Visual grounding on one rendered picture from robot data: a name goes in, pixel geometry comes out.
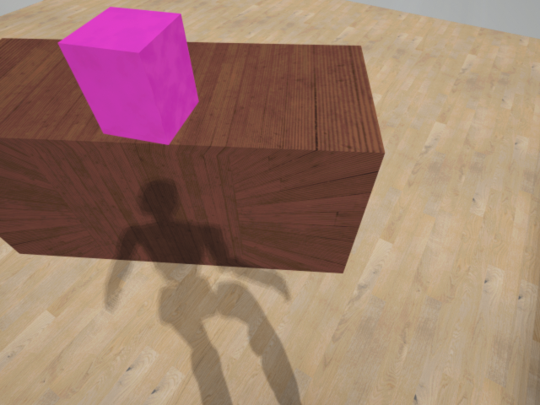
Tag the carton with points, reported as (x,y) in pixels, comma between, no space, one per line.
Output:
(134,69)

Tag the pedestal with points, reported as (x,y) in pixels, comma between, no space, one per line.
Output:
(273,168)

